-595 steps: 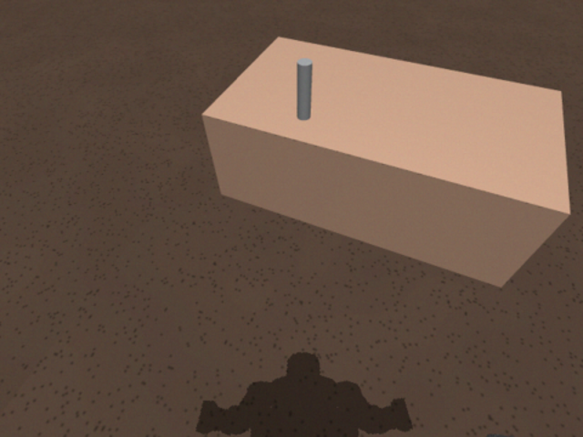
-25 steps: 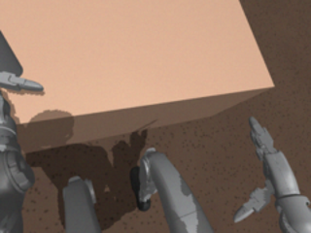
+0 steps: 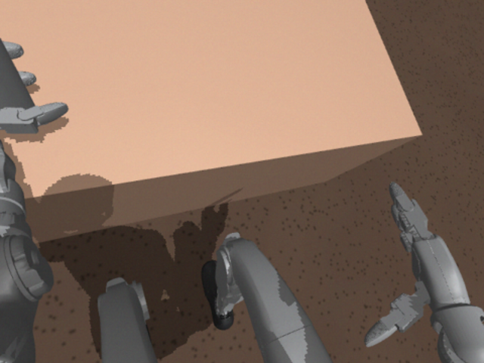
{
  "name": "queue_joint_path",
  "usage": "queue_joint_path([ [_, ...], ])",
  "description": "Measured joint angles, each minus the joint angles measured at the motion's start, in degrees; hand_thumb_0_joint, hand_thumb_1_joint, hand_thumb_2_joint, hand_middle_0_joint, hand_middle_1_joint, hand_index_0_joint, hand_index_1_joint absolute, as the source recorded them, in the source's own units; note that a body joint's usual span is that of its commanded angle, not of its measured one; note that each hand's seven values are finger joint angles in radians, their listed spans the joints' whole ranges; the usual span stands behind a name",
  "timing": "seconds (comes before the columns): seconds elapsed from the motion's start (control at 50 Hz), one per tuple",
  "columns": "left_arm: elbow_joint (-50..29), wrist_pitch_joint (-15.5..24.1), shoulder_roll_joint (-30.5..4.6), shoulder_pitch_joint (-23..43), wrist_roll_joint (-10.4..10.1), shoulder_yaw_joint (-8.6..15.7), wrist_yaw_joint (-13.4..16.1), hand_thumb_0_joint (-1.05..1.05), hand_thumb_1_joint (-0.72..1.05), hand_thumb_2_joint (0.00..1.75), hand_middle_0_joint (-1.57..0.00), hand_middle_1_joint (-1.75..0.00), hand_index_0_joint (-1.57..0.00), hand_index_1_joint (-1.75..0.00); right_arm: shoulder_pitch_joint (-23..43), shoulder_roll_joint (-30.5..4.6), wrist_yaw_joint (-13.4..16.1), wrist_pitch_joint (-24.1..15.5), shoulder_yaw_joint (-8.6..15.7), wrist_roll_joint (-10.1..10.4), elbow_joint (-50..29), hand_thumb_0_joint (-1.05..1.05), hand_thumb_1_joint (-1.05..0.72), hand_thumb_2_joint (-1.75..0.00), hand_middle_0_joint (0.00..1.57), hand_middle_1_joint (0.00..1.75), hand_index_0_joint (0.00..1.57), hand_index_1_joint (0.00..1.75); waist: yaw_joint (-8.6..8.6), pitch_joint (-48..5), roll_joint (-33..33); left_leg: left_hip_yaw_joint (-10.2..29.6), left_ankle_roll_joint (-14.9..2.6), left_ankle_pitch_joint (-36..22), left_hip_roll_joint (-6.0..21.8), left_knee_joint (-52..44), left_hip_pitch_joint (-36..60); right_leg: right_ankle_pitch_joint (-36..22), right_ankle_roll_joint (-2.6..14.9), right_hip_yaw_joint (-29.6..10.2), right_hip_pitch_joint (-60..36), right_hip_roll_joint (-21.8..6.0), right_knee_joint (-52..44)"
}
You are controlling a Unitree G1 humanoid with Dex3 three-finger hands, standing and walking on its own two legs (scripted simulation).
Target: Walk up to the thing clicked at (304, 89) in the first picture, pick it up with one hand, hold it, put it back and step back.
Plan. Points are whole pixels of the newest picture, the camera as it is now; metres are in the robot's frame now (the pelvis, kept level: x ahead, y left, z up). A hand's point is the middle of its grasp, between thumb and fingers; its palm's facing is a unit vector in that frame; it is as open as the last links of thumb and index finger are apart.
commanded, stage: settle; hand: left
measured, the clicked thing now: out of the picture +0.55 +0.21 -0.02
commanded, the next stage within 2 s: lift in 1.24 s
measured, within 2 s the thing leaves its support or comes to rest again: leaves its support in 0.32 s
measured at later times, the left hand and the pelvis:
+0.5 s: hand (4, 78) +0.54 +0.20 -0.01, palm faces +0.17 -0.99 +0.00, open 6.7 cm; pelvis +0.00 +0.00 +0.02, yaw +1 degrees
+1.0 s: hand out of the picture +0.55 +0.20 +0.03, palm faces +0.17 -0.98 +0.01, open 6.7 cm; pelvis +0.01 +0.00 +0.04, yaw +1 degrees
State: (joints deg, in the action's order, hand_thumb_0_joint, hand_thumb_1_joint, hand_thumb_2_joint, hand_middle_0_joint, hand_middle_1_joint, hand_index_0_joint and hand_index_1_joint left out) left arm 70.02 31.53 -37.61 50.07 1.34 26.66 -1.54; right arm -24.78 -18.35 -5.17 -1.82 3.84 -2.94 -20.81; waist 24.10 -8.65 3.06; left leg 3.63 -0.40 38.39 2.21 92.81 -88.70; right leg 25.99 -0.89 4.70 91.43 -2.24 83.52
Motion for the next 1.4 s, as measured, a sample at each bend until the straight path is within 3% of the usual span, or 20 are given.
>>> queue_joint_path([
  [0.1, -0.1, 0.8, 1.2, -0.9, 0.0, -0.5, 0.7, -0.02, -0.16, 0.70, -1.02, -0.94, -1.08, -0.94, 0.2, 0.3, 0.1, -0.2, -0.1, 0.1, 0.6, -0.01, 0.49, -0.05, 0.06, 0.05, 0.06, 0.05, -0.53, -0.1, 0.1, -0.1, -0.07, -0.2, -0.1, -0.6, 1.1, -0.1, -0.07, -0.1, -1.1, -0.1, -0.5],
  [0.22, 1.4, 1.7, 1.2, -0.2, 0.8, -1.1, 1.6, -0.01, -0.09, 0.94, -0.95, -1.04, -1.00, -1.04, 0.9, 0.0, 0.2, -0.1, -0.1, -0.2, 0.0, -0.01, 0.50, -0.05, 0.06, 0.05, 0.06, 0.05, -0.41, 0.1, 0.2, -0.1, -0.12, -0.6, -0.2, -0.8, 1.2, -0.4, -0.10, -0.1, -1.3, -0.2, -0.7],
  [0.32, 0.0, 1.4, 1.3, -0.6, 0.3, -0.7, 1.3, -0.03, -0.02, 1.13, -0.89, -1.11, -0.93, -1.11, 0.3, 0.3, 0.2, -0.4, -0.2, -0.2, -1.0, -0.01, 0.51, -0.06, 0.06, 0.05, 0.06, 0.05, -0.14, 0.2, 0.6, -0.2, -0.04, -0.7, -0.3, -1.1, 1.7, -0.5, -0.07, -0.2, -1.7, -0.2, -0.9],
  [0.56, -0.5, -1.4, 2.5, 0.2, 0.2, -1.5, 1.6, -0.03, -0.03, 1.14, -0.89, -1.11, -0.94, -1.12, 0.3, 1.0, 0.7, 0.9, -0.7, -0.3, 2.9, -0.01, 0.51, -0.06, 0.06, 0.05, 0.06, 0.05, -1.76, -0.2, -0.5, -0.4, -0.02, -1.5, -0.2, -4.5, 5.5, -1.1, -0.06, -0.3, -5.5, 0.0, -4.1],
  [0.7, 1.5, -0.8, 3.0, 1.2, -0.4, -1.6, 1.2, -0.03, -0.03, 1.14, -0.89, -1.10, -0.94, -1.12, 1.4, 1.0, 1.4, 0.9, -0.8, -0.1, 4.4, -0.01, 0.52, -0.06, 0.06, 0.05, 0.06, 0.05, -2.72, 0.2, -0.8, -0.9, -0.11, -2.0, -0.3, -6.6, 7.9, -1.4, -0.16, -0.7, -7.6, 0.0, -5.7],
  [1.4, 0.8, -1.9, 4.1, 0.7, -1.4, -1.1, -0.9, -0.03, -0.04, 1.15, -0.90, -1.10, -0.94, -1.12, 2.9, 2.4, 2.0, 0.9, -2.0, -0.2, 10.8, -0.01, 0.52, -0.06, 0.06, 0.05, 0.06, 0.05, -4.69, 0.4, -1.1, -1.3, 0.18, -3.3, -0.2, -11.7, 13.4, -2.2, 0.04, -1.0, -12.8, 0.2, -10.1],
])
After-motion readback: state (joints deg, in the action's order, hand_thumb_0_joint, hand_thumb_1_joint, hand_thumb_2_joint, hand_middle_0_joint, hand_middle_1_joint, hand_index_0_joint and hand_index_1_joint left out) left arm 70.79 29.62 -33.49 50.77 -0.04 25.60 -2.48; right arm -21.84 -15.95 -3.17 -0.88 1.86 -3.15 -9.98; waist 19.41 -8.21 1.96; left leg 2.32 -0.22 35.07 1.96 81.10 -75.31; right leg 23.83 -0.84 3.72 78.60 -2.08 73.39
